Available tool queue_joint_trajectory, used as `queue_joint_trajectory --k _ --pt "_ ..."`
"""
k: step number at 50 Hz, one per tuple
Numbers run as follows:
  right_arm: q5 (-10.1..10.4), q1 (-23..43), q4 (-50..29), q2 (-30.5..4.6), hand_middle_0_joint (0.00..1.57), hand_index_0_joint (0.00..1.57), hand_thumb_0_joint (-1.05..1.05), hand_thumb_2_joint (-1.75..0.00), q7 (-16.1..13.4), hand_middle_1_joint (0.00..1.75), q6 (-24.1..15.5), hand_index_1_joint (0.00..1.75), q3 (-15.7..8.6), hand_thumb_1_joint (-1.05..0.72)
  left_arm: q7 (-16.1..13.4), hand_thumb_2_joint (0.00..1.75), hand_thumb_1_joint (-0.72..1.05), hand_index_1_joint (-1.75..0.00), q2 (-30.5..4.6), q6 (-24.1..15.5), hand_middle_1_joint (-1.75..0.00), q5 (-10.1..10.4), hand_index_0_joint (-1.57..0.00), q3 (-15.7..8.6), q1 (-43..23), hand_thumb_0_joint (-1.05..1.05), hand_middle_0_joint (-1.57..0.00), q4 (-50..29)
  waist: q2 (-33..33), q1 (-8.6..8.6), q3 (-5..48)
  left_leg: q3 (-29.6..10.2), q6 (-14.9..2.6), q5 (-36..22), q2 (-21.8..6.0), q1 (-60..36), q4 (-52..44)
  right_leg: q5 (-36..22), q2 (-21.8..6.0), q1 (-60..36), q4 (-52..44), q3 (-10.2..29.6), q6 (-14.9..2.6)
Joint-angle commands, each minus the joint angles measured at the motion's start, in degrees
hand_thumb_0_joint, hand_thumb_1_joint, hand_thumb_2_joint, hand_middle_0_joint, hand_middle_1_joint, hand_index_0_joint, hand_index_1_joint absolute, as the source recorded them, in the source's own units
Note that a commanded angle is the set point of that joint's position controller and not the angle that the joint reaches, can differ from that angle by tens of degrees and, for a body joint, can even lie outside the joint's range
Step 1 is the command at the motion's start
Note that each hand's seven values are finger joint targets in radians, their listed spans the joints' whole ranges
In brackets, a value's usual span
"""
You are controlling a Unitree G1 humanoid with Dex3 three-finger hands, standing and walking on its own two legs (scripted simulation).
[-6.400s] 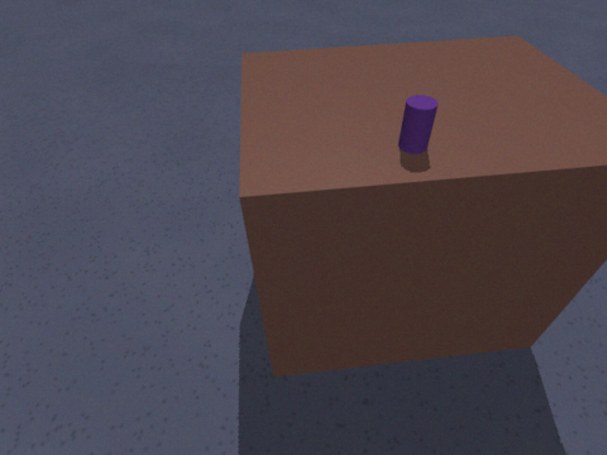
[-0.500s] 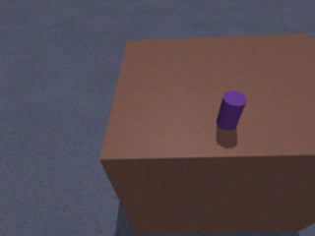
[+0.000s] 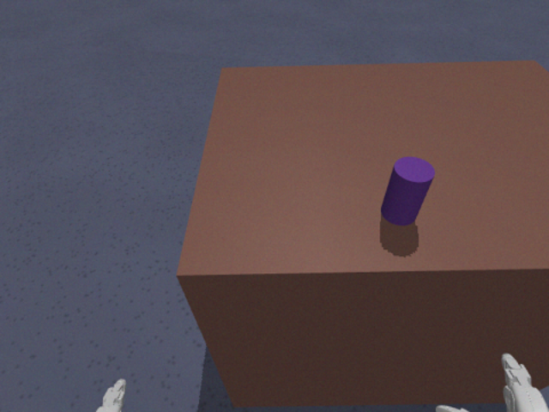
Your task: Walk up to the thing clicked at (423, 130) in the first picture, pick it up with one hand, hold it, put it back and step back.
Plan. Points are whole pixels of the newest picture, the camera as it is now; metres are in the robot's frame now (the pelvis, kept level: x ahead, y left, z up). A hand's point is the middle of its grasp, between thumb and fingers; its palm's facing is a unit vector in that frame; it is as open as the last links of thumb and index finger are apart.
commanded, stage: rise first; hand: right
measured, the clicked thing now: (405, 192) +0.47 -0.19 +0.08
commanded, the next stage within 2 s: go down in 1.58 s
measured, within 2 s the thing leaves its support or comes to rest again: neither
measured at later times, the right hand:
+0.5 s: hand (524, 373) +0.19 -0.25 +0.06, palm faces +0.35 +0.85 -0.40, open 17.4 cm
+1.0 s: hand out of the picture +0.18 -0.25 +0.15, palm faces +0.38 +0.82 -0.44, open 17.5 cm
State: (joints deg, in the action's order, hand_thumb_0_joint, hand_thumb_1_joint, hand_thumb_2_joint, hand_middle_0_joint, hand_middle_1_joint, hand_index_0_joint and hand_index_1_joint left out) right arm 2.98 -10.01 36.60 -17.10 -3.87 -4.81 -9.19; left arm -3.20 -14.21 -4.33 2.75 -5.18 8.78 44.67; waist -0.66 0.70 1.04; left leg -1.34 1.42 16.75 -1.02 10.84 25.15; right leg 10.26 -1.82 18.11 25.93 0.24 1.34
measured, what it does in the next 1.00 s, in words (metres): stands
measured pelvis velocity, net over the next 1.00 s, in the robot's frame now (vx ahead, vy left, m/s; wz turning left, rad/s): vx -0.01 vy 0.01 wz -0.02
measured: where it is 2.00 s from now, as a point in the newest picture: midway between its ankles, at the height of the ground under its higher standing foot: outside the picture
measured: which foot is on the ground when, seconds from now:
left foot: down 0.00-1.00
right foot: down 0.00-1.00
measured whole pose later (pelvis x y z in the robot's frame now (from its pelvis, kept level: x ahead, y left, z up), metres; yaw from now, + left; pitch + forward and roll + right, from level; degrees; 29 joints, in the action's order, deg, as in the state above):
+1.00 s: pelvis -0.01 +0.01 +0.00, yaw -1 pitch -4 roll +0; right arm 2.9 -26.7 -16.1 -18.9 -0.7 -15.7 -20.0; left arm -2.0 -12.4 -6.7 1.2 -8.7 16.4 31.5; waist -3.1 2.7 -2.2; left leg -0.1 0.9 17.5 -1.4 4.2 25.4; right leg 9.6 -1.4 11.1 24.4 1.3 1.8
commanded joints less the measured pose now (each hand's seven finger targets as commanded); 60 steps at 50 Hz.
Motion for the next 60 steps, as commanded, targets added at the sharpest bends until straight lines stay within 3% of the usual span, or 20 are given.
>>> queue_joint_trajectory --k 1,6,13,18,20,27,30,33,35,38,40,42,45,46,48,49,54,56,58,60 --pt "0.0 3.3 -18.9 -11.4 0.04 0.04 0.0 -0.09 -1.4 0.05 -3.4 0.05 -4.2 0.31 -1.0 0.07 -0.37 -0.06 -7.7 -2.7 -0.05 -0.1 -0.06 -1.1 -6.9 0.0 -0.07 -18.8 0.0 1.56 8.3 3.5 -1.22 -11.1 1.6 0.0 -4.5 -7.3 1.3 -9.2 -3.7 -2.8 -1.66" --pt "-0.2 -0.7 -27.9 -13.9 0.04 0.04 0.0 -0.06 -2.3 0.05 -4.3 0.05 -8.0 0.45 -2.5 0.03 -0.52 -0.06 -9.8 -3.4 -0.05 -0.8 -0.07 -3.0 -1.6 0.0 -0.07 -23.1 0.5 1.62 6.9 3.0 -0.41 -14.5 0.8 -0.8 -4.3 -9.8 2.0 -12.2 -3.1 -3.1 -2.13" --pt "0.0 -10.0 -39.8 -9.9 0.03 0.04 0.0 -0.04 -0.3 0.05 -5.1 0.05 -8.1 0.55 -0.9 0.02 -0.55 -0.05 -4.0 -2.6 -0.05 -0.9 -0.06 -1.1 9.9 0.0 -0.07 -18.6 -0.6 0.38 2.5 3.9 0.07 -17.7 0.9 0.3 -4.2 -12.1 2.1 -12.6 -3.1 -3.7 -2.34" --pt "0.4 -9.5 -46.5 -11.4 0.04 0.04 0.0 -0.03 0.8 0.05 -5.8 0.05 -11.8 0.56 0.0 0.02 -0.56 -0.05 -7.8 -2.9 -0.04 -1.0 -0.06 -4.8 2.5 0.0 -0.06 -22.2 0.3 1.37 2.4 3.9 0.33 -17.2 0.7 -0.2 -4.6 -12.0 2.0 -12.5 -2.9 -3.3 -2.34" --pt "0.3 -10.3 -48.5 -10.2 0.04 0.04 0.0 -0.03 1.0 0.05 -6.7 0.05 -10.8 0.57 0.2 0.02 -0.56 -0.05 -5.8 -3.1 -0.05 -1.0 -0.06 -2.8 1.1 0.0 -0.06 -22.8 1.1 2.12 1.7 4.0 0.16 -15.8 0.7 -0.6 -4.7 -11.1 1.9 -12.4 -3.4 -3.2 -2.2" --pt "0.0 -11.3 -54.7 -13.5 0.04 0.04 0.0 -0.03 0.4 0.05 -9.6 0.05 -15.0 0.57 -0.5 0.03 -0.56 -0.05 -6.5 -3.4 -0.05 -1.6 -0.05 -4.4 2.2 0.0 -0.06 -23.1 0.8 2.8 2.5 3.7 0.05 -14.8 0.3 -2.1 -4.6 -10.4 2.2 -13.3 -3.3 -3.1 -2.15" --pt "0.0 -13.2 -55.2 -12.8 0.04 0.04 0.0 -0.03 0.7 0.05 -10.1 0.05 -15.4 0.58 -0.6 0.03 -0.56 -0.05 -7.9 -3.3 -0.04 -1.8 -0.05 -6.5 3.5 0.0 -0.06 -21.3 -0.4 2.26 1.3 4.0 -0.22 -13.2 0.6 -1.3 -4.8 -9.3 2.1 -13.3 -4.0 -3.1 -2.03" --pt "0.1 -13.2 -58.9 -11.3 0.04 0.04 0.0 -0.03 1.3 0.05 -11.3 0.05 -14.4 0.56 0.4 0.03 -0.57 -0.05 -3.2 -3.5 -0.05 -1.6 -0.05 -2.9 3.9 0.0 -0.06 -20.7 -1.6 2.43 0.7 4.0 -0.43 -12.8 0.6 -1.0 -4.8 -9.0 2.1 -12.4 -3.8 -3.2 -2.02" --pt "0.2 -12.8 -59.7 -12.5 0.04 0.04 0.0 -0.03 1.4 0.05 -11.6 0.05 -15.6 0.54 0.1 0.04 -0.57 -0.06 -6.4 -4.0 -0.05 -1.7 -0.05 -6.0 3.4 0.0 -0.06 -21.6 -0.6 1.48 0.6 4.1 -0.28 -12.3 0.7 -0.4 -5.1 -8.2 2.0 -12.6 -3.9 -3.1 -2.07" --pt "0.3 -12.5 -61.4 -12.6 0.04 0.05 0.0 -0.03 1.6 0.05 -12.6 0.05 -16.3 0.54 0.4 0.04 -0.57 -0.06 -5.6 -4.4 -0.05 -1.7 -0.05 -5.0 2.7 0.0 -0.06 -22.3 -0.5 2.14 -0.2 3.9 -0.17 -11.0 0.5 -0.5 -5.5 -7.0 2.3 -12.6 -3.9 -3.1 -2.15" --pt "0.4 -12.8 -61.7 -13.0 0.04 0.05 0.0 -0.03 1.7 0.05 -12.9 0.05 -17.0 0.54 0.2 0.04 -0.57 -0.06 -6.9 -4.6 -0.05 -1.6 -0.05 -6.8 3.4 0.0 -0.06 -22.5 -0.8 1.9 -0.2 4.1 -0.31 -11.2 0.7 0.1 -5.2 -7.4 2.1 -13.0 -4.2 -2.9 -2.08" --pt "0.5 -12.3 -63.0 -12.5 0.04 0.05 0.0 -0.03 2.0 0.05 -13.5 0.05 -16.8 0.54 0.7 0.04 -0.57 -0.06 -3.8 -4.7 -0.05 -1.6 -0.05 -3.9 3.7 0.0 -0.06 -21.9 -0.7 2.25 -1.3 4.1 -0.32 -10.0 0.6 0.2 -5.5 -6.3 2.3 -12.4 -4.1 -2.9 -2.15" --pt "0.5 -12.6 -63.2 -13.6 0.04 0.05 0.0 -0.03 1.9 0.05 -14.1 0.05 -18.5 0.55 0.5 0.04 -0.57 -0.05 -6.8 -5.0 -0.04 -1.6 -0.05 -6.9 3.0 0.0 -0.06 -23.0 -0.3 2.46 -0.8 4.5 -0.77 -7.7 1.0 -0.2 -5.6 -4.9 2.1 -12.3 -4.9 -2.8 -1.86" --pt "0.6 -12.6 -64.5 -12.8 0.04 0.05 0.0 -0.03 2.1 0.05 -14.3 0.05 -17.2 0.55 0.5 0.04 -0.56 -0.05 -7.7 -5.2 -0.04 -1.6 -0.05 -7.6 3.1 0.0 -0.06 -23.6 -1.0 1.76 -0.9 4.5 -0.9 -7.0 1.1 0.3 -5.5 -4.2 2.1 -12.6 -5.1 -2.8 -1.72" --pt "0.7 -12.9 -64.4 -12.1 0.04 0.05 0.0 -0.03 2.3 0.05 -14.8 0.05 -17.2 0.56 0.9 0.04 -0.57 -0.05 -4.9 -5.2 -0.04 -1.4 -0.05 -5.7 3.8 0.0 -0.06 -21.2 -1.0 2.58 -1.9 4.6 -1.06 -5.5 1.1 0.4 -5.7 -3.2 2.1 -12.2 -5.2 -2.7 -1.8" --pt "0.7 -12.8 -64.8 -13.0 0.04 0.05 0.0 -0.03 2.1 0.05 -14.9 0.05 -18.3 0.55 0.7 0.04 -0.57 -0.05 -6.4 -5.3 -0.04 -1.5 -0.05 -7.6 3.8 0.0 -0.06 -21.2 -1.1 2.23 -1.4 4.5 -0.98 -6.5 1.0 0.1 -5.7 -3.8 2.2 -11.9 -5.0 -2.7 -1.86" --pt "0.8 -11.6 -67.8 -12.3 0.04 0.05 0.0 -0.04 2.4 0.06 -16.4 0.06 -17.3 0.55 1.1 0.05 -0.56 -0.06 -4.5 -5.7 -0.05 -1.4 -0.05 -5.1 1.6 0.0 -0.06 -22.1 -1.8 2.75 -1.4 4.6 -1.39 -4.2 1.3 0.1 -5.8 -2.2 2.0 -11.9 -5.5 -2.6 -1.61" --pt "0.8 -11.6 -67.6 -13.8 0.05 0.05 0.0 -0.04 2.2 0.06 -16.7 0.06 -19.2 0.55 0.7 0.05 -0.57 -0.06 -7.5 -5.8 -0.05 -1.5 -0.05 -8.4 2.2 0.0 -0.06 -22.0 -1.0 2.58 -0.6 4.7 -1.35 -4.0 1.3 -0.1 -5.8 -2.2 2.0 -12.3 -5.7 -2.4 -1.62" --pt "0.9 -12.0 -68.3 -12.6 0.05 0.05 0.0 -0.04 2.4 0.06 -17.1 0.06 -18.2 0.56 1.1 0.05 -0.56 -0.05 -5.1 -5.9 -0.05 -1.5 -0.05 -5.9 2.1 0.0 -0.06 -21.4 -2.0 3.09 -1.0 4.7 -1.45 -4.2 1.4 0.1 -5.5 -2.5 2.0 -12.1 -5.5 -2.5 -1.51" --pt "1.0 -12.3 -68.7 -13.0 0.05 0.05 0.0 -0.04 2.3 0.06 -17.4 0.06 -19.0 0.55 0.9 0.06 -0.57 -0.06 -5.9 -6.0 -0.05 -1.5 -0.05 -7.0 2.1 0.0 -0.06 -21.8 -1.8 2.86 -0.2 4.5 -1.3 -5.7 1.1 -0.4 -5.4 -3.9 2.1 -12.4 -5.1 -2.6 -1.63"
